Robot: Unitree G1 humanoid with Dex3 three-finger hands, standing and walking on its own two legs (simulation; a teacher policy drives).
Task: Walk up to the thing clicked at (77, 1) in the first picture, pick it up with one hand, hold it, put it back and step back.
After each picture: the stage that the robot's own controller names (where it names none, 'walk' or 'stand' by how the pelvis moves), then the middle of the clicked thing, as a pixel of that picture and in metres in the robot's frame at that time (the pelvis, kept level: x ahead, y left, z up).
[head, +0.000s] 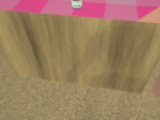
stand; out of the picture +1.03 +0.04 +0.02
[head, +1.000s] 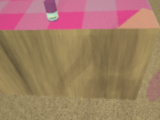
walk; (51, 10) +0.91 +0.22 +0.04
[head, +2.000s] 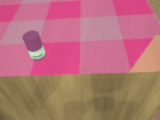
walk; (34, 46) +0.55 +0.24 +0.04
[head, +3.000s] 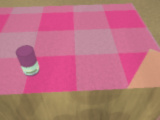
walk; (28, 61) +0.49 +0.23 +0.03
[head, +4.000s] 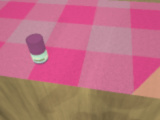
stand; (37, 49) +0.53 +0.21 +0.04
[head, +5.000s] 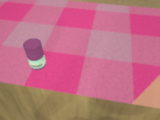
stand; (35, 54) +0.50 +0.21 +0.04
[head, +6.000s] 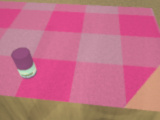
stand; (25, 63) +0.46 +0.25 +0.02
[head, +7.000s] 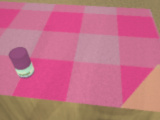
stand; (22, 63) +0.47 +0.26 +0.02
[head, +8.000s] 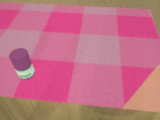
stand; (23, 64) +0.46 +0.25 +0.02
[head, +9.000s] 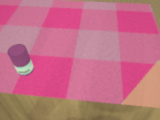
rise first; (21, 60) +0.47 +0.26 +0.02
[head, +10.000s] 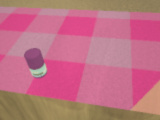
rise first; (36, 63) +0.48 +0.24 +0.02
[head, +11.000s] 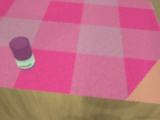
go down; (23, 54) +0.49 +0.22 +0.03
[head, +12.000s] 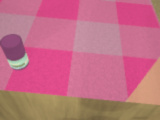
go down; (15, 53) +0.47 +0.22 +0.05
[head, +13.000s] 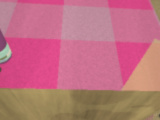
close in; out of the picture +0.47 +0.24 +0.08
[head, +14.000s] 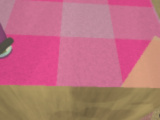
lift; out of the picture +0.49 +0.24 +0.09
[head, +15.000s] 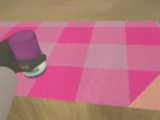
lift; (29, 54) +0.33 +0.16 +0.24
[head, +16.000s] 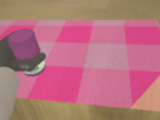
hold; (28, 53) +0.34 +0.17 +0.23
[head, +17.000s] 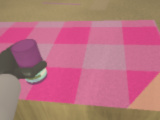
hold; (30, 62) +0.34 +0.16 +0.21
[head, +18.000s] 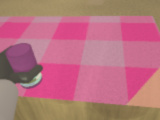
hold; (25, 66) +0.33 +0.18 +0.19
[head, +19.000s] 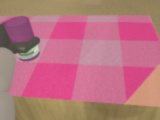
crouch; (23, 39) +0.41 +0.18 +0.23
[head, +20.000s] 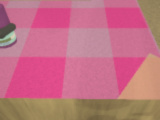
lower; out of the picture +0.49 +0.22 +0.19
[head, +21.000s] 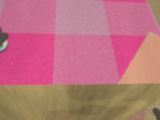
lower; out of the picture +0.50 +0.23 +0.09
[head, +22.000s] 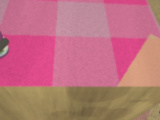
lower; out of the picture +0.49 +0.24 +0.09
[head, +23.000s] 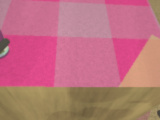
lower; out of the picture +0.49 +0.24 +0.09
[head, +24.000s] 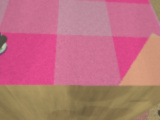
lower; out of the picture +0.49 +0.24 +0.09
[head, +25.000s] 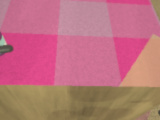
open; out of the picture +0.49 +0.24 +0.09
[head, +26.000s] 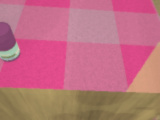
sink last; (4, 43) +0.48 +0.23 +0.08
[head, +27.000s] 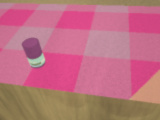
stand; (34, 53) +0.51 +0.25 +0.06
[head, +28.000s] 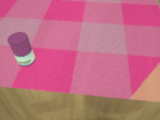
stand; (22, 50) +0.49 +0.23 +0.07
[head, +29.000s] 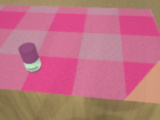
stand; (30, 58) +0.51 +0.24 +0.02
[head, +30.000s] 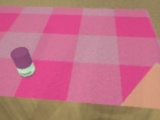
stand; (23, 62) +0.49 +0.26 +0.02
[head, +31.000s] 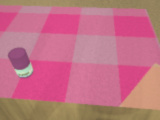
stand; (21, 63) +0.48 +0.26 +0.02
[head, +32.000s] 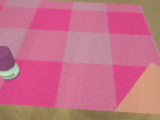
walk; (5, 64) +0.44 +0.29 +0.04
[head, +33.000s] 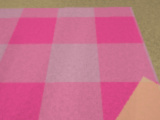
stand; out of the picture +0.33 +0.35 +0.04
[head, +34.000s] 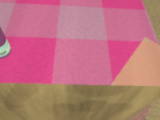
walk; out of the picture +0.48 +0.30 +0.04
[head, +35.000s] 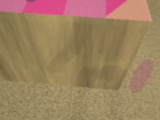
walk; out of the picture +0.86 +0.30 +0.05
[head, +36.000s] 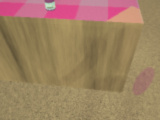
walk; (49, 0) +1.05 +0.27 +0.03
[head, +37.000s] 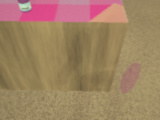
stand; (23, 1) +0.94 +0.36 +0.03
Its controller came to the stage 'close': yes
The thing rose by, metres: 0.21
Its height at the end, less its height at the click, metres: +0.00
